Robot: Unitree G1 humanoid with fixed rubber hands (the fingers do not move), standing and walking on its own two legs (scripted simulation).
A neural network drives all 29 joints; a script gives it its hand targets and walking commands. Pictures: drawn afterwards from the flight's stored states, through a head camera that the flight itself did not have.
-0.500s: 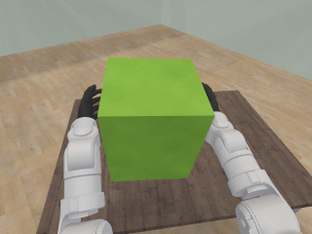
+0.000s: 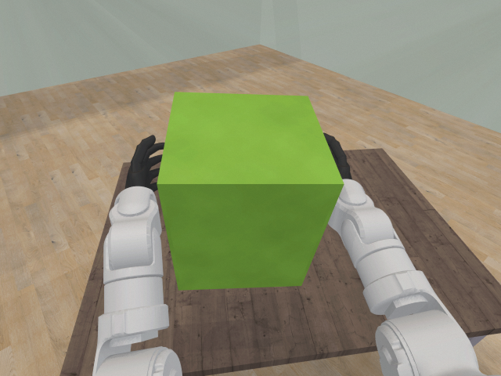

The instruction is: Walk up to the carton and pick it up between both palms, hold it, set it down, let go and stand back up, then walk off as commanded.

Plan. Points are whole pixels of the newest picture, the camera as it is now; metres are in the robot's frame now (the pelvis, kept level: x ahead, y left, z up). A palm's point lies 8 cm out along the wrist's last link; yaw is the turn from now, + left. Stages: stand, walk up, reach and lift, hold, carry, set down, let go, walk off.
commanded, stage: hold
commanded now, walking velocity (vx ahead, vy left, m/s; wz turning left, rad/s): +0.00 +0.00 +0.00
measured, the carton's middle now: (242, 194) +0.38 +0.00 +0.15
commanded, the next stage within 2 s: none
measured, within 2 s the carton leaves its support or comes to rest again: neither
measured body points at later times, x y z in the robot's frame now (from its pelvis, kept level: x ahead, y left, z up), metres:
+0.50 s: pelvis +0.01 +0.00 +0.00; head -0.02 +0.03 +0.45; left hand +0.38 +0.15 +0.18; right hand +0.39 -0.15 +0.17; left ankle +0.02 +0.13 -0.75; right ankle +0.01 -0.13 -0.75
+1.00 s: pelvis +0.01 +0.00 +0.00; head -0.03 +0.03 +0.45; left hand +0.39 +0.15 +0.18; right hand +0.39 -0.15 +0.17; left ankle +0.02 +0.13 -0.75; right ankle +0.01 -0.13 -0.75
